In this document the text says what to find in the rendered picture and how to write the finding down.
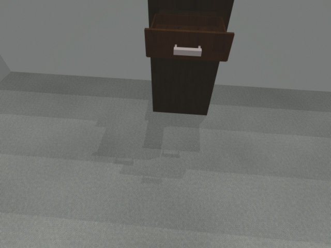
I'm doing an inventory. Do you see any handle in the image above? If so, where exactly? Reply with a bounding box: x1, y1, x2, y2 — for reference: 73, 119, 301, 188
173, 44, 202, 56

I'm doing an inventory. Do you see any cabinet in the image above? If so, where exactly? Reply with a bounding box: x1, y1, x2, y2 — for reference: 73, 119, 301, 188
148, 0, 234, 115

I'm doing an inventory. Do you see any drawer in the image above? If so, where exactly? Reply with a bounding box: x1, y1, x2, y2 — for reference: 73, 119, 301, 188
144, 14, 235, 61

